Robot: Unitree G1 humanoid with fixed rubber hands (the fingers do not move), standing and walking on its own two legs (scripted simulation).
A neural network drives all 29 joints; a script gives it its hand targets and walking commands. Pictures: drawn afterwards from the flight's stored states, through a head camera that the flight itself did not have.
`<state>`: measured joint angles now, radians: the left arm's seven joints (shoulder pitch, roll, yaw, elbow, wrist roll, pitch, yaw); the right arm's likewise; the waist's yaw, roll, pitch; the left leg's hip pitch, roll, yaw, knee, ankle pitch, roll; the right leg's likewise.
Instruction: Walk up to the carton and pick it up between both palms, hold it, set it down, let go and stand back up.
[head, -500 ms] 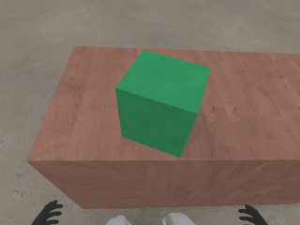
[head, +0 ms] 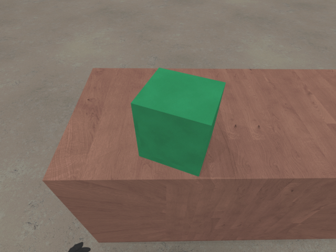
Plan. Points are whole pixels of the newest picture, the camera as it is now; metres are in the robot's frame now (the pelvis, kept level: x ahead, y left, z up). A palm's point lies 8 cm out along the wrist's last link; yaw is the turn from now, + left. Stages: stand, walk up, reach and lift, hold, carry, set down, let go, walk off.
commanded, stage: walk up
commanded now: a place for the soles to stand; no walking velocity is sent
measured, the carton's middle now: (178, 122) +0.47 -0.01 +0.04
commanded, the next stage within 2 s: reach and lift in 0.76 s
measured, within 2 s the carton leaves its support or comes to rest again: neither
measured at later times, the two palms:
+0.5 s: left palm out of the picture +0.08 +0.28 -0.11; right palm out of the picture +0.14 -0.24 -0.09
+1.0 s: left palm (63, 240) +0.18 +0.27 -0.08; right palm (270, 237) +0.19 -0.24 -0.07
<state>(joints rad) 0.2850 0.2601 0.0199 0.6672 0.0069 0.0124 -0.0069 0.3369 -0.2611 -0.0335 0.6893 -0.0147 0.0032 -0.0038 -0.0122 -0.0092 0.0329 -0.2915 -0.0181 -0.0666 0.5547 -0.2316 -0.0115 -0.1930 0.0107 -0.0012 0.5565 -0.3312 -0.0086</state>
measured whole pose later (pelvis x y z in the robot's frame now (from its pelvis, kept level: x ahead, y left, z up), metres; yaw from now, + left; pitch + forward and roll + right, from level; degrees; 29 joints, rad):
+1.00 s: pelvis +0.01 +0.00 +0.00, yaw -1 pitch -3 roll -1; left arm 0.10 0.29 0.08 0.55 0.02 0.22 0.03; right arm -0.01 -0.20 -0.05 0.97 -0.06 -0.27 0.02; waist 0.02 -0.05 0.10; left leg -0.24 0.00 -0.06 0.54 -0.25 -0.01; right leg -0.13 0.01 0.00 0.51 -0.32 0.00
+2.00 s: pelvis +0.03 +0.03 +0.01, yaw -6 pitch -7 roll -1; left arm 0.32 0.40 0.05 0.14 -0.19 0.06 -0.17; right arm 0.40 -0.04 0.05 0.12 0.12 -0.08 -0.22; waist 0.08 -0.02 0.09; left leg -0.04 0.01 0.06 0.39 -0.22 0.02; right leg 0.07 0.00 0.07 0.27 -0.22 0.03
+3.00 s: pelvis +0.03 +0.03 +0.02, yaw -7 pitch -6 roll -1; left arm 0.02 0.44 0.10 -0.06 -0.28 0.35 -0.17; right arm 0.19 -0.09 0.03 -0.27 0.23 0.36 -0.33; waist 0.04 -0.05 0.10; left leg -0.05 0.02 0.08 0.38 -0.22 0.02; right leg 0.05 0.00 0.07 0.26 -0.21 0.03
